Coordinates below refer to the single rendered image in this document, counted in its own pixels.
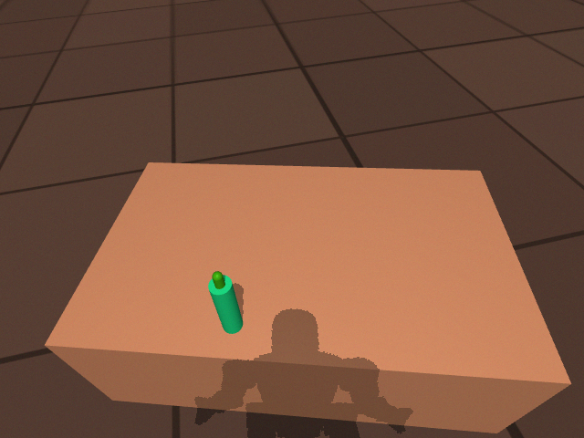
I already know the bottle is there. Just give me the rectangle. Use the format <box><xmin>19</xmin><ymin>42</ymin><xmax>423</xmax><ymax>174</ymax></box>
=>
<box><xmin>208</xmin><ymin>271</ymin><xmax>243</xmax><ymax>334</ymax></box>

